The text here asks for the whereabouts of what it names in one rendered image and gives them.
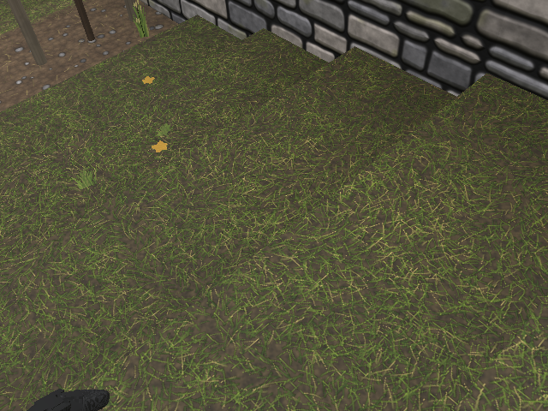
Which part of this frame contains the left robot hand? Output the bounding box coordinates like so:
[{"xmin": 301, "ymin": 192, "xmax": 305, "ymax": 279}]
[{"xmin": 27, "ymin": 389, "xmax": 110, "ymax": 411}]

